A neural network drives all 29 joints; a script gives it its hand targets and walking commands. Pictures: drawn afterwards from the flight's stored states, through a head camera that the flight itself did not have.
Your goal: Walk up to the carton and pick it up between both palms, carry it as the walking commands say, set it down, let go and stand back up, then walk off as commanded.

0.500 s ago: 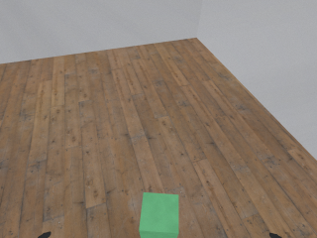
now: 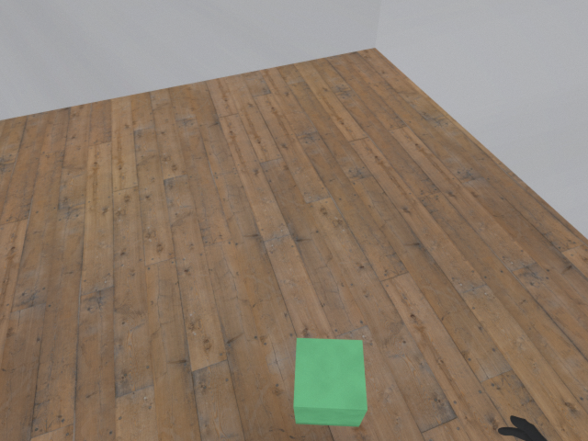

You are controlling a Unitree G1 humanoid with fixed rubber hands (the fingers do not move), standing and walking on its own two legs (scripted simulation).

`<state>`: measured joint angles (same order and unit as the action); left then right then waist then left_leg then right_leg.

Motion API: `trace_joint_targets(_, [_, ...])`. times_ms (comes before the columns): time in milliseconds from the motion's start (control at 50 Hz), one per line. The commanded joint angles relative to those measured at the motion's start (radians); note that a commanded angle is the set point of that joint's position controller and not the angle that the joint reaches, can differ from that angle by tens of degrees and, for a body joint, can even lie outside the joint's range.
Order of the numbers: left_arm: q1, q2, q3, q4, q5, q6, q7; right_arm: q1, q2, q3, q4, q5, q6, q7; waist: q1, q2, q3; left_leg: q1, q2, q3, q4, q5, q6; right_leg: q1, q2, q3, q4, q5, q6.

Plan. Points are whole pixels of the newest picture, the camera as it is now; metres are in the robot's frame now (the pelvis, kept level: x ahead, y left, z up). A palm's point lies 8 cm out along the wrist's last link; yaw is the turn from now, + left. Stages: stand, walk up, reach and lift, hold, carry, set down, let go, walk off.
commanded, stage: walk up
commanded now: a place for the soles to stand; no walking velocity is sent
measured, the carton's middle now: (328, 383) +0.39 -0.06 -0.65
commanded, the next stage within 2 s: reach and lift in 1.92 s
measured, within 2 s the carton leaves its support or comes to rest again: neither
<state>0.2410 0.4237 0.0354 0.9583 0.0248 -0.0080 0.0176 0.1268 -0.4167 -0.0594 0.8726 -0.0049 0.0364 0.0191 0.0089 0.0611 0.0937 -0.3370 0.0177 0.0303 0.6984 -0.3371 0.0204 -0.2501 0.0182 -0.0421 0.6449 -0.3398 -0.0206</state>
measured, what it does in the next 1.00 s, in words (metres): stands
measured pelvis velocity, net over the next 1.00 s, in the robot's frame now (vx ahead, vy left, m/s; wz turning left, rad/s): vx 0.01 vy -0.05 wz -0.11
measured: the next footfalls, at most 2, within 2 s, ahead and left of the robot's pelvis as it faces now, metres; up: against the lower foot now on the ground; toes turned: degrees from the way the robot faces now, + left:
none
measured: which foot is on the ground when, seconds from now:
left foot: down 0.00-1.00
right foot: down 0.00-1.00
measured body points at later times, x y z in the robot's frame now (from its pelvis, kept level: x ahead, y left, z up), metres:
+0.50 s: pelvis +0.01 +0.00 +0.02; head +0.02 +0.01 +0.47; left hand +0.14 +0.31 -0.09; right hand +0.12 -0.33 -0.07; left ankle +0.04 +0.11 -0.72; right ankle +0.00 -0.11 -0.72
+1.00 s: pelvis +0.01 -0.05 +0.01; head +0.03 -0.04 +0.46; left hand +0.16 +0.26 -0.10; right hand +0.06 -0.39 -0.09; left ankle +0.03 +0.09 -0.72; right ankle +0.00 -0.12 -0.72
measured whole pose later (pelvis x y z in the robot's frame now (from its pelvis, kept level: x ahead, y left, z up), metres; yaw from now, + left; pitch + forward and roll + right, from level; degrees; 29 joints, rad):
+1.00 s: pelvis +0.01 -0.05 +0.01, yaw -6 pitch -1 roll +1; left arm 0.14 0.41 0.05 0.89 0.02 0.04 -0.04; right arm 0.17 -0.43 -0.03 0.97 -0.01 -0.04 -0.04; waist -0.01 -0.03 0.07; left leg -0.23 0.05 0.06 0.50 -0.25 -0.03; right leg -0.23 0.06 -0.02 0.53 -0.28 -0.08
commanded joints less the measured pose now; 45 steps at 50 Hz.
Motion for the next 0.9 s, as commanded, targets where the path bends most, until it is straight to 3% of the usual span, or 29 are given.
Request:
trace_joint_targets(0, [-0.163, 0.184, 0.011, -0.093, -0.015, -0.018, -0.013, 0.005, -0.189, -0.037, -0.012, -0.007, -0.056, -0.013, -0.075, -0.151, -0.02, 0.221, 0.069, -0.117, -0.253, 0.013, 0.014, -0.203, -0.169, 0.19, -0.243, 0.074, -0.067])
trace_joint_targets(20, [-0.134, 0.16, 0.005, -0.091, -0.024, -0.019, -0.017, -0.01, -0.217, -0.038, -0.007, -0.01, -0.067, -0.014, -0.048, -0.095, -0.046, 0.203, 0.138, -0.208, -0.297, 0.12, 0.047, -0.141, -0.096, 0.135, -0.163, 0.164, -0.021])
trace_joint_targets(40, [-0.093, 0.161, 0.009, -0.081, -0.029, -0.018, -0.016, -0.03, -0.225, -0.035, -0.007, -0.007, -0.072, -0.016, -0.02, -0.066, -0.089, 0.202, 0.202, -0.267, -0.301, 0.18, 0.092, -0.085, -0.074, 0.11, -0.115, 0.194, -0.01])
trace_joint_targets(60, [-0.061, 0.17, 0.014, -0.067, -0.034, -0.015, -0.019, -0.052, -0.22, -0.027, -0.011, 0.0, -0.073, -0.019, -0.003, -0.054, -0.122, 0.174, 0.227, -0.263, -0.322, 0.16, 0.118, -0.028, -0.064, 0.101, -0.11, 0.153, -0.01])
trace_joint_targets(100, [-0.045, 0.171, 0.023, -0.06, -0.026, -0.005, -0.029, -0.072, -0.218, -0.019, 0.001, -0.006, -0.071, -0.019, 0.012, -0.02, -0.103, 0.08, 0.218, -0.24, -0.373, -0.012, 0.093, 0.03, -0.056, 0.103, -0.16, 0.039, -0.025])
trace_joint_targets(140, [-0.05, 0.166, 0.024, -0.052, -0.018, -0.004, -0.035, -0.097, -0.2, -0.011, 0.014, -0.006, -0.073, -0.017, 0.016, 0.01, -0.086, 0.065, 0.19, -0.205, -0.409, -0.063, 0.054, 0.054, -0.073, 0.116, -0.196, 0.091, -0.038])
trace_joint_targets(180, [-0.066, 0.169, 0.026, -0.046, -0.018, -0.006, -0.035, -0.11, -0.182, -0.006, 0.021, -0.005, -0.075, -0.018, 0.012, 0.03, -0.091, 0.09, 0.162, -0.156, -0.393, -0.01, 0.032, 0.047, -0.087, 0.133, -0.216, 0.166, -0.042])
trace_joint_targets(260, [-0.101, 0.169, 0.022, -0.038, -0.019, -0.012, -0.032, -0.099, -0.165, 0.003, 0.045, 0.004, -0.083, -0.02, -0.001, 0.006, -0.129, 0.179, 0.145, -0.106, -0.349, 0.172, 0.028, 0.047, -0.103, 0.157, -0.253, 0.275, -0.037])
trace_joint_targets(480, [-0.148, 0.162, 0.02, -0.021, -0.017, -0.015, -0.03, -0.11, -0.181, 0.001, 0.082, 0.0, -0.083, -0.022, -0.019, -0.073, -0.132, 0.246, 0.139, -0.055, -0.352, 0.169, 0.017, 0.002, -0.115, 0.205, -0.31, 0.27, -0.029])
trace_joint_targets(500, [-0.152, 0.194, 0.043, -0.052, 0.003, 0.003, -0.043, -0.042, -0.238, -0.018, 0.088, -0.004, -0.088, -0.037, -0.032, -0.11, -0.116, 0.229, 0.167, -0.085, -0.346, 0.194, 0.038, -0.024, -0.094, 0.179, -0.259, 0.268, -0.041])
trace_joint_targets(580, [-0.104, 0.151, 0.041, -0.063, -0.003, 0.031, -0.057, -0.058, -0.272, -0.036, 0.072, -0.012, -0.091, -0.051, -0.01, 0.006, -0.118, 0.223, 0.315, -0.187, -0.402, 0.214, 0.146, -0.065, -0.045, 0.118, -0.083, 0.084, -0.021])
trace_joint_targets(620, [-0.074, 0.146, 0.05, -0.073, 0.003, 0.038, -0.064, -0.092, -0.273, -0.039, 0.044, -0.013, -0.091, -0.053, 0.011, 0.046, -0.116, 0.165, 0.353, -0.187, -0.396, 0.218, 0.178, -0.046, -0.056, 0.121, -0.023, -0.03, -0.017])
trace_joint_targets(660, [-0.037, 0.155, 0.064, -0.075, 0.01, 0.035, -0.068, -0.1, -0.257, -0.037, 0.025, -0.014, -0.085, -0.051, 0.033, 0.03, -0.123, 0.105, 0.319, -0.132, -0.325, 0.218, 0.15, 0.014, -0.064, 0.121, -0.072, -0.025, -0.03])
trace_joint_targets(680, [-0.037, 0.174, 0.073, -0.078, 0.015, 0.031, -0.067, -0.083, -0.241, -0.034, 0.023, -0.016, -0.081, -0.051, 0.033, -0.017, -0.111, 0.069, 0.267, -0.087, -0.272, 0.211, 0.104, 0.042, -0.073, 0.146, -0.145, 0.047, -0.045])
trace_joint_targets(700, [-0.054, 0.2, 0.08, -0.086, 0.018, 0.027, -0.065, -0.049, -0.217, -0.026, 0.021, -0.01, -0.077, -0.051, 0.018, -0.109, -0.1, 0.041, 0.178, -0.004, -0.192, 0.15, 0.05, 0.042, -0.123, 0.226, -0.259, 0.111, -0.072])
trace_joint_targets(720, [-0.093, 0.233, 0.083, -0.098, 0.019, 0.024, -0.065, -0.046, -0.182, -0.015, 0.019, -0.001, -0.07, -0.051, 0.003, -0.2, -0.078, 0.04, 0.067, 0.064, -0.108, 0.035, 0.001, 0.003, -0.197, 0.346, -0.357, 0.084, -0.12])
trace_joint_targets(740, [-0.136, 0.246, 0.081, -0.12, 0.016, 0.024, -0.064, -0.049, -0.18, -0.014, 0.018, 0.002, -0.064, -0.053, 0.0, -0.211, -0.047, 0.04, 0.012, 0.07, -0.088, -0.066, -0.012, -0.041, -0.221, 0.358, -0.38, 0.035, -0.158])
trace_joint_targets(760, [-0.147, 0.227, 0.075, -0.131, 0.014, 0.025, -0.062, -0.043, -0.182, -0.016, 0.025, 0.003, -0.065, -0.051, -0.006, -0.196, -0.048, 0.067, 0.019, 0.052, -0.06, -0.087, -0.013, -0.06, -0.219, 0.344, -0.376, 0.045, -0.169])
trace_joint_targets(800, [-0.149, 0.214, 0.071, -0.135, 0.009, 0.028, -0.054, 0.008, -0.182, -0.013, 0.035, -0.002, -0.074, -0.052, -0.017, -0.181, -0.059, 0.068, 0.028, 0.038, -0.123, -0.043, -0.004, 0.005, -0.2, 0.289, -0.32, 0.196, -0.162])
trace_joint_targets(840, [-0.143, 0.185, 0.061, -0.138, 0.0, 0.028, -0.05, 0.053, -0.196, -0.013, 0.054, -0.004, -0.088, -0.06, -0.031, -0.163, -0.127, 0.157, 0.069, 0.01, -0.242, 0.209, 0.004, 0.045, -0.168, 0.209, -0.244, 0.345, -0.115])
trace_joint_targets(880, [-0.128, 0.169, 0.055, -0.144, -0.006, 0.028, -0.053, 0.058, -0.241, -0.02, 0.047, -0.012, -0.096, -0.068, -0.031, -0.084, -0.184, 0.241, 0.151, -0.069, -0.258, 0.35, 0.037, 0.019, -0.129, 0.162, -0.169, 0.391, -0.067])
